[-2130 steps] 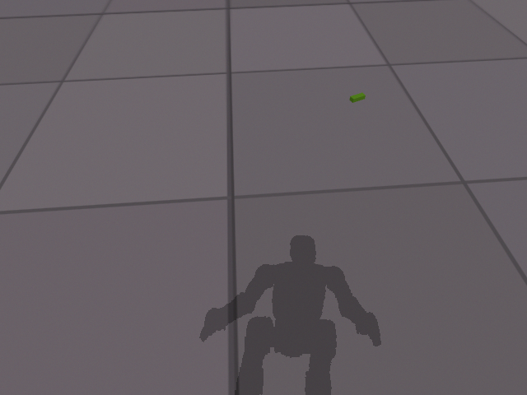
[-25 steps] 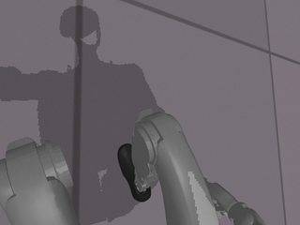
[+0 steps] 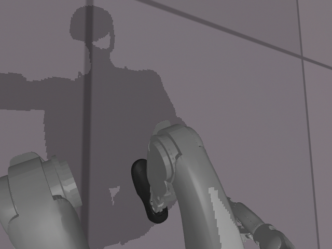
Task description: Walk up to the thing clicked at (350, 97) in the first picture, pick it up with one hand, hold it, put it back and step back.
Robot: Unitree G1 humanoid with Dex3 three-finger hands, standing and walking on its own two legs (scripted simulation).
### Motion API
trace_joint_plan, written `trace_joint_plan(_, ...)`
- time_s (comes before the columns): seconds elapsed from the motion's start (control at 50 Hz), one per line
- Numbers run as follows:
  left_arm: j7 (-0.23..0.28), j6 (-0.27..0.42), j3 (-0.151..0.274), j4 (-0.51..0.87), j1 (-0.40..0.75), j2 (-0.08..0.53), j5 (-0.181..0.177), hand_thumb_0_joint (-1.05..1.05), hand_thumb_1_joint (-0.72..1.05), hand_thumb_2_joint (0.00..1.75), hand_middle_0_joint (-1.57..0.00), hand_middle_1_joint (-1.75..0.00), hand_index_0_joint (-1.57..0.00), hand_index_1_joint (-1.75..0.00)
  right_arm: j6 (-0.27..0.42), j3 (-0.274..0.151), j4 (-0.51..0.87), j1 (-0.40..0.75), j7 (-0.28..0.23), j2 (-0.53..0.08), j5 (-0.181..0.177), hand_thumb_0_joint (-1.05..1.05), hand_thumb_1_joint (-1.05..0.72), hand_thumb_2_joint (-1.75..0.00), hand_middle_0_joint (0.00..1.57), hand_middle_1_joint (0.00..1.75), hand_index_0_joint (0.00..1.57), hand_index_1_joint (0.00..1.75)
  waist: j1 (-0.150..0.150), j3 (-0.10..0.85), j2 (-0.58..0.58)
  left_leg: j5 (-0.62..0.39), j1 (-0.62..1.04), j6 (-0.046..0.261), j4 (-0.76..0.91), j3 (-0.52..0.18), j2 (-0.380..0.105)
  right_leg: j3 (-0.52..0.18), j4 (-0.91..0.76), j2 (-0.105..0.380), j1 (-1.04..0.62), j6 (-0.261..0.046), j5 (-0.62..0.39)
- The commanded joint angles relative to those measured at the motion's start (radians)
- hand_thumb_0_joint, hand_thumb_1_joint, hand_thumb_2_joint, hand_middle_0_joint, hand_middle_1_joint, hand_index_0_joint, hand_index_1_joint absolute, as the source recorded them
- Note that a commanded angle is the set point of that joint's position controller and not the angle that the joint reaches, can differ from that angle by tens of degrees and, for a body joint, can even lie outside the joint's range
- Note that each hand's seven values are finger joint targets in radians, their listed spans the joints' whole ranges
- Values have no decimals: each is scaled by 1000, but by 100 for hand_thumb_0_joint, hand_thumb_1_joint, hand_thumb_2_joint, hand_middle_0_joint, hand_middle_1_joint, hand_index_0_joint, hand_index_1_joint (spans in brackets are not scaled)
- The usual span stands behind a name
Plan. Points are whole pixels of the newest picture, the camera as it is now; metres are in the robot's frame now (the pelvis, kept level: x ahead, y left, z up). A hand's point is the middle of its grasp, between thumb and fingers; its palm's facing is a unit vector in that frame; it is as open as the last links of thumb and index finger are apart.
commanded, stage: close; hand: left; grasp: from above
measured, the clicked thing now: out of the picture +0.42 +0.42 -0.29
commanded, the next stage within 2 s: settle in 0.22 s
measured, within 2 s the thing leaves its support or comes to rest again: leaves its support in 0.54 s
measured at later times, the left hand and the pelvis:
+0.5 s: hand out of the picture +0.41 +0.40 -0.24, palm faces -0.42 -0.18 -0.89, open 6.7 cm; pelvis +0.00 +0.00 +0.00, yaw +0 degrees
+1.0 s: hand out of the picture +0.41 +0.41 -0.16, palm faces -0.43 -0.14 -0.89, open 6.5 cm; pelvis +0.00 +0.00 +0.02, yaw +3 degrees
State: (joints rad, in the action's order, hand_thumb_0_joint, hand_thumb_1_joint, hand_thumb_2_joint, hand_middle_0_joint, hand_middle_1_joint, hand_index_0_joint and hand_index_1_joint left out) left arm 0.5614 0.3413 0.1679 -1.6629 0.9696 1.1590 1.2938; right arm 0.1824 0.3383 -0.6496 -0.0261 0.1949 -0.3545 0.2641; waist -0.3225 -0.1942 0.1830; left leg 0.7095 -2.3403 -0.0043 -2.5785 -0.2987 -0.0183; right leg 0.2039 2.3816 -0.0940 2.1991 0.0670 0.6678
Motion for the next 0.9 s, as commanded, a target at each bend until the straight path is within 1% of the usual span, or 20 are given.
trace_joint_plan(0.0,32,-5,11,103,183,274,-4,0,59,19,-87,-38,-93,-32,-6,-103,-11,-174,-11,-335,0,0,-88,-89,20,30,20,30,-35,621,-592,-243,534,2,282,102,-47,95,-180,-24,-285,-82,-240)
trace_joint_plan(0.04,37,-1,32,133,199,286,-25,0,61,19,-90,-34,-94,-29,-2,-105,-10,-170,-10,-340,-3,0,-88,-89,20,30,20,30,-29,632,-575,-246,517,1,281,96,-47,99,-172,-21,-289,-80,-248)
trace_joint_plan(0.06,34,-10,24,84,165,280,-11,0,62,21,-91,-36,-95,-31,-1,-102,-11,-171,-10,-335,-5,0,-88,-89,20,30,20,30,-35,621,-568,-241,517,5,274,101,-47,95,-176,-23,-290,-81,-242)
trace_joint_plan(0.08,33,-2,16,143,210,264,-25,0,64,20,-92,-34,-97,-30,-3,-105,-5,-168,-10,-336,-1,0,-88,-89,20,30,20,30,-40,630,-571,-243,509,4,278,104,-45,99,-183,-24,-299,-78,-249)
trace_joint_plan(0.14,32,-11,27,99,175,278,-18,0,65,20,-93,-34,-98,-29,-2,-106,-14,-176,-10,-336,-1,0,-88,-89,20,30,20,30,-35,637,-574,-238,516,5,275,104,-47,93,-184,-25,-304,-80,-244)
trace_joint_plan(0.2,33,-3,11,146,225,262,-25,0,68,18,-96,-31,-101,-27,-6,-104,-3,-170,-11,-335,0,0,-88,-89,20,30,20,30,-42,628,-579,-226,499,4,286,104,-43,97,-184,-22,-292,-81,-239)
trace_joint_plan(0.24,26,-16,2,72,174,252,-14,0,67,18,-96,-31,-100,-27,-2,-105,-15,-176,-10,-335,-3,0,-88,-89,20,30,20,30,-45,598,-562,-217,494,6,276,102,-45,95,-178,-22,-269,-80,-229)
trace_joint_plan(0.26,22,-12,5,109,195,258,-18,0,70,18,-97,-31,-102,-26,0,-107,-11,-183,-8,-341,-7,0,-88,-89,20,30,20,30,-50,600,-555,-224,497,5,276,97,-46,97,-175,-21,-266,-79,-231)
trace_joint_plan(0.28,27,-13,19,83,171,267,-20,0,70,19,-98,-30,-102,-25,-4,-98,-13,-172,-11,-330,-5,0,-88,-89,20,30,20,30,-38,622,-558,-234,508,5,277,98,-48,96,-182,-26,-294,-79,-240)
trace_joint_plan(0.34,28,-10,1,129,208,257,-18,0,69,20,-102,-33,-107,-28,-3,-104,-9,-169,-13,-327,-5,0,-90,-90,20,30,20,30,-32,640,-584,-238,518,4,279,106,-46,90,-185,-25,-299,-83,-247)
trace_joint_plan(0.38,21,-17,14,142,211,263,-32,0,72,19,-104,-30,-109,-25,0,-110,-12,-179,-10,-336,-11,0,-90,-90,20,30,20,30,-33,641,-588,-254,524,0,284,98,-44,94,-172,-19,-278,-82,-255)
trace_joint_plan(0.4,14,-24,16,114,194,271,-18,0,72,20,-105,-31,-110,-26,0,-115,-16,-193,-8,-342,-11,0,-90,-90,20,30,20,30,-40,626,-600,-258,533,-3,283,96,-45,95,-165,-16,-262,-84,-251)
trace_joint_plan(0.44,10,-21,27,206,235,287,-27,0,76,21,-109,-28,-113,-24,-2,-117,-3,-182,-9,-335,-15,0,-90,-90,20,30,20,30,-18,687,-640,-282,579,-7,294,96,-46,93,-168,-17,-279,-85,-264)
trace_joint_plan(0.52,-1,-31,45,235,208,270,-35,0,80,17,-112,-26,-116,-21,-8,-134,1,-179,-6,-329,-17,0,-90,-90,20,30,20,30,-1,692,-652,-256,554,-9,308,107,-40,92,-172,-13,-272,-90,-252)
trace_joint_plan(0.56,-22,-45,29,247,196,243,-31,0,80,19,-112,-25,-116,-21,-10,-147,-4,-181,-4,-319,-23,0,-89,-90,20,30,20,30,3,706,-670,-271,578,-9,309,113,-42,82,-172,-15,-256,-89,-255)
trace_joint_plan(0.6,-38,-59,38,273,213,257,-33,0,79,14,-111,-23,-116,-19,-11,-159,-1,-200,-2,-319,-33,0,-90,-90,20,30,20,30,0,720,-656,-256,555,-1,300,123,-37,70,-185,-11,-266,-90,-251)
trace_joint_plan(0.64,-54,-64,30,346,228,217,-59,0,76,12,-110,-19,-114,-16,-17,-169,1,-198,-1,-303,-44,0,-90,-90,20,30,20,30,22,751,-662,-246,541,1,311,136,-31,65,-199,-8,-277,-94,-252)
trace_joint_plan(0.74,-134,-92,9,356,184,146,-78,0,71,7,-106,-17,-110,-12,-34,-213,0,-235,-1,-302,-71,0,-90,-90,20,30,20,30,26,726,-622,-231,533,-2,339,130,-22,56,-209,3,-222,-101,-224)
trace_joint_plan(0.8,-175,-96,-5,411,193,120,-90,0,69,6,-106,-15,-110,-11,-55,-228,7,-241,-2,-284,-93,0,-90,-90,20,30,20,30,50,766,-620,-212,546,5,360,140,-19,40,-223,7,-229,-101,-214)
trace_joint_plan(0.88,-221,-94,-6,444,188,91,-103,0,68,3,-105,-13,-108,-9,-82,-245,11,-263,-7,-279,-109,0,-90,-90,20,30,20,30,48,765,-564,-230,518,12,354,154,-7,28,-245,14,-244,-103,-225)
